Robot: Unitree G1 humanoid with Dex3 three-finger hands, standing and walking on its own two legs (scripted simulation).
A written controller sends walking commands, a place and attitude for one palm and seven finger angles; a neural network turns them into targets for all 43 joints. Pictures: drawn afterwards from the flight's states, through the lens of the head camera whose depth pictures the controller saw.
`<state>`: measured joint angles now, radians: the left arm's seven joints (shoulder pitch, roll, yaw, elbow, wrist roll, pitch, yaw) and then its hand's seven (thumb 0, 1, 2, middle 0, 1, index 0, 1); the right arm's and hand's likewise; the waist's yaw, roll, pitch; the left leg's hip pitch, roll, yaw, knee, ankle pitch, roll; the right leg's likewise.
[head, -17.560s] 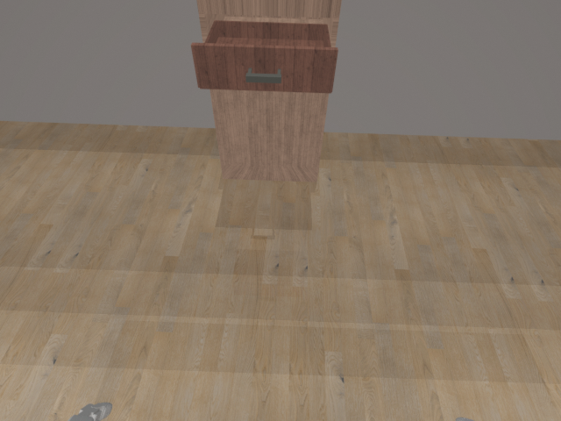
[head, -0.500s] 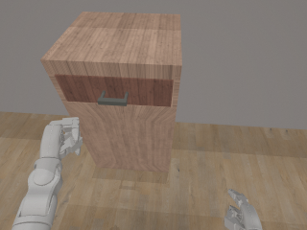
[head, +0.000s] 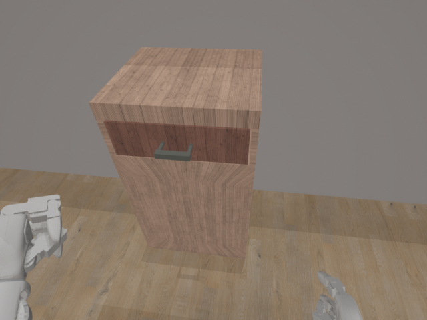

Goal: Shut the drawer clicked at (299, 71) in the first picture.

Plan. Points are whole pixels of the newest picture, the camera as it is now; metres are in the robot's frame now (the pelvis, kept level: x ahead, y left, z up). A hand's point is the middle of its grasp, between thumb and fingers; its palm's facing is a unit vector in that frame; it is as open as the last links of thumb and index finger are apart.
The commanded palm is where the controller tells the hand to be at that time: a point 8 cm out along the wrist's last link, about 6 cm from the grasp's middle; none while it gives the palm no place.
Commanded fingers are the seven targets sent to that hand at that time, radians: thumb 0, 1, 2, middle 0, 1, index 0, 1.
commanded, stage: draw the hand back to the body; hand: left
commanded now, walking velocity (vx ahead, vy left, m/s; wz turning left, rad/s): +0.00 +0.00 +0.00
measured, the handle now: (174, 150) +0.60 +0.20 -0.04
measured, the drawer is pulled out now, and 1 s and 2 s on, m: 0.00 0.00 0.00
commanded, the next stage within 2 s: step back with the hand held close in 0.18 s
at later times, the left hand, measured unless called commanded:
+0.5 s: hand (60, 227) +0.19 +0.25 +0.16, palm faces +0.38 -0.81 -0.45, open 3.2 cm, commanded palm +0.12 +0.28 +0.17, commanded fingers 0.00 0.90 0.90 -1.40 -1.60 -1.40 -1.60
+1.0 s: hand (27, 277) +0.12 +0.26 +0.15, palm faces +0.38 -0.80 -0.46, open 3.2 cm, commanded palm +0.06 +0.30 +0.17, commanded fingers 0.00 0.90 0.90 -1.40 -1.60 -1.40 -1.60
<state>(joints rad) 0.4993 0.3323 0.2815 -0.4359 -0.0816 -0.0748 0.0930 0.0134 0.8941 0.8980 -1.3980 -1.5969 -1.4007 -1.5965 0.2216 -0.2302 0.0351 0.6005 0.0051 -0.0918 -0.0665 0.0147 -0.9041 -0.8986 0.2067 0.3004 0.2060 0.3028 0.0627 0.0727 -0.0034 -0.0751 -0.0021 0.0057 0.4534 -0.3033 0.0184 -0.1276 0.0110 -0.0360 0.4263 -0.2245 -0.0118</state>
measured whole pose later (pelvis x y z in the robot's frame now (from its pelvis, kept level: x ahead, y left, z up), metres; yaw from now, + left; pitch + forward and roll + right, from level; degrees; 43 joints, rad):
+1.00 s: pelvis -0.07 +0.02 -0.01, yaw -1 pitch +0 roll -1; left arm 0.59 0.34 0.36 -0.52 -0.01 -0.22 0.13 0.01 0.89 0.90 -1.40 -1.60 -1.40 -1.60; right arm 0.18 -0.21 0.00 0.53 0.00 -0.04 -0.07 0.01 -0.90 -0.90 0.21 0.30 0.21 0.30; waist 0.02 0.02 0.01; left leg -0.33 -0.03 0.03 0.59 -0.27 0.06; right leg -0.37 -0.02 -0.01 0.52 -0.15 0.02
